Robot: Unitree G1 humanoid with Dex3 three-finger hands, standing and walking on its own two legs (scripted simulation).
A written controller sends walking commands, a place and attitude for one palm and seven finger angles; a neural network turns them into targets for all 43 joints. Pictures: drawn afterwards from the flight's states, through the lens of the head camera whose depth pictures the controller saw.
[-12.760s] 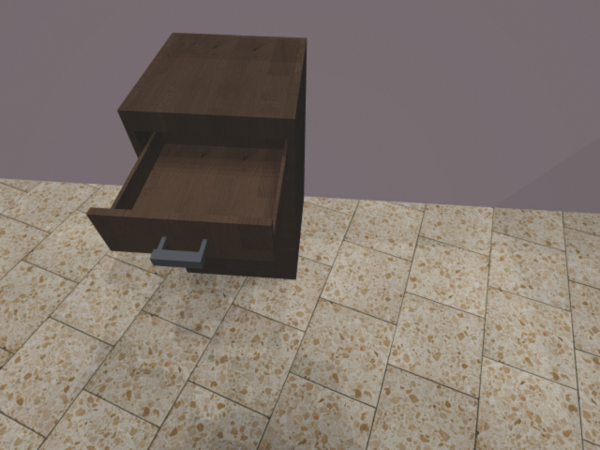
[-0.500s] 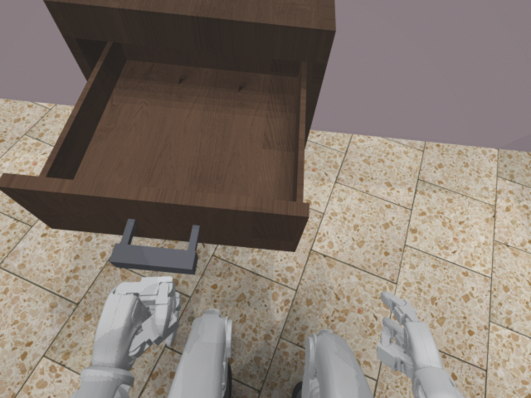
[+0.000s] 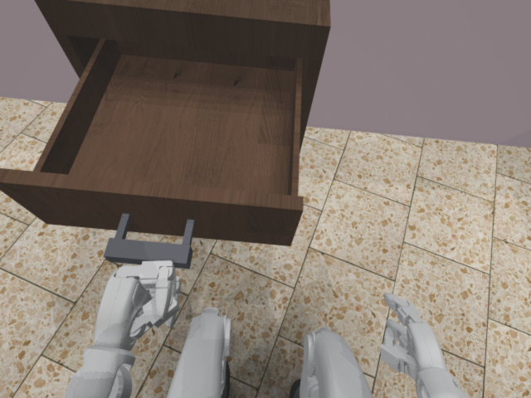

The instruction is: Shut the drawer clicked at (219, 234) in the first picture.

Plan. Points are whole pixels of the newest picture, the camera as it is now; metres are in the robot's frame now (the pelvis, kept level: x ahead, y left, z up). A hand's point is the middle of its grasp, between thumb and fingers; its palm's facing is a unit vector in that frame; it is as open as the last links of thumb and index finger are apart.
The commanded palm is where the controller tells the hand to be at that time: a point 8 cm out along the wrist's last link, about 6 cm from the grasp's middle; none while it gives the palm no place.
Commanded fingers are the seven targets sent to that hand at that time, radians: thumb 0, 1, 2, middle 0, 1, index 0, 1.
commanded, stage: push the drawer shut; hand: left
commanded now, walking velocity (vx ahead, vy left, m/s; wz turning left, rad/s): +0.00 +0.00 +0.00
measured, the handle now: (154, 238) +0.32 +0.18 +0.03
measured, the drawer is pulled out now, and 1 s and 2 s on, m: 0.28 0.15 0.02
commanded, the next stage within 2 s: none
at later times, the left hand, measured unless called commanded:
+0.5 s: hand (181, 258) +0.30 +0.14 +0.02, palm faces -0.07 -1.00 -0.03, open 3.2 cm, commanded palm +0.30 +0.19 +0.03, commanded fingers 0.00 0.90 0.90 -1.40 -1.60 -1.40 -1.60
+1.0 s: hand (191, 213) +0.37 +0.14 +0.02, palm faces -0.06 -1.00 -0.04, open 3.2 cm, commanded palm +0.36 +0.19 +0.03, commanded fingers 0.00 0.90 0.90 -1.40 -1.60 -1.40 -1.60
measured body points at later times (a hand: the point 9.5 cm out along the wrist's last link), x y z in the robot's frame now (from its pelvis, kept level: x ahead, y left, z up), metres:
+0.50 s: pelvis +0.00 +0.01 +0.01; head +0.12 +0.03 +0.44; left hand +0.30 +0.19 +0.03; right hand +0.17 -0.23 -0.09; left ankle +0.06 +0.12 -0.55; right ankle +0.02 -0.11 -0.55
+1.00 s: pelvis +0.00 +0.01 +0.01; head +0.13 +0.03 +0.44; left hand +0.36 +0.19 +0.03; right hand +0.15 -0.24 -0.10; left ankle +0.06 +0.12 -0.55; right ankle +0.02 -0.11 -0.55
